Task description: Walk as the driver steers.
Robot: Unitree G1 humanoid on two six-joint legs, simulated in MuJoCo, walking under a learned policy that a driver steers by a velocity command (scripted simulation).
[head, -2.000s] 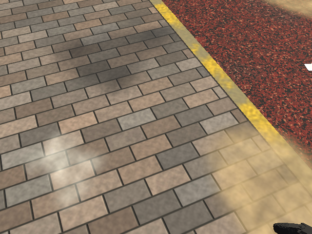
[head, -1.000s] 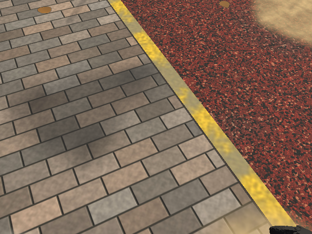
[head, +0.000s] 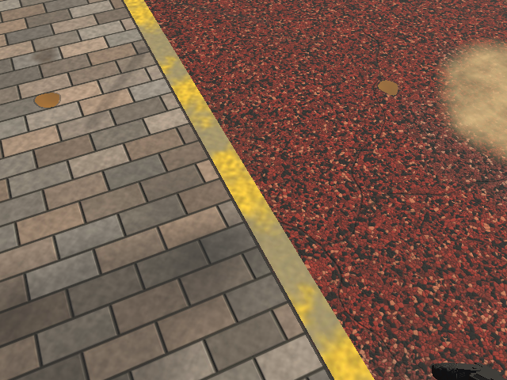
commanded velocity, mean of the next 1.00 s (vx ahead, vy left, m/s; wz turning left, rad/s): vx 0.50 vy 0.00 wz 0.19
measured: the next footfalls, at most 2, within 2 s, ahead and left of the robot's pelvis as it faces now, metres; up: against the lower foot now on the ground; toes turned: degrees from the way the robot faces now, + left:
left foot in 0.02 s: +0.18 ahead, +0.12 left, +0.00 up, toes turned +2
right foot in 0.56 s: +0.48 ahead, -0.13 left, +0.00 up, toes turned -1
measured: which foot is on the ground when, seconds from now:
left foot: up 0.00-0.00, down 0.02-0.58, up 0.60-1.00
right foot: down 0.00-0.02, up 0.04-0.54, down 0.56-1.00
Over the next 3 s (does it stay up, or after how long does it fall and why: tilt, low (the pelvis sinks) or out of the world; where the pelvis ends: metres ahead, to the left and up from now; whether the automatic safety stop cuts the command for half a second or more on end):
stays up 0.85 0.18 0.02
